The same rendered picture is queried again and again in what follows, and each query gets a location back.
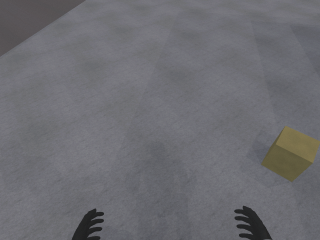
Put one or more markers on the left robot hand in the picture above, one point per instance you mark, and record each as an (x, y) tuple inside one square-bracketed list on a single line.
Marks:
[(83, 230)]

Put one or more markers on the right robot hand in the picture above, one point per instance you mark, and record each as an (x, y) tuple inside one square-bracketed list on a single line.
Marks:
[(256, 227)]

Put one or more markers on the carton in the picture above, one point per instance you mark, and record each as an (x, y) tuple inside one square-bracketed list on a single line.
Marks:
[(291, 153)]

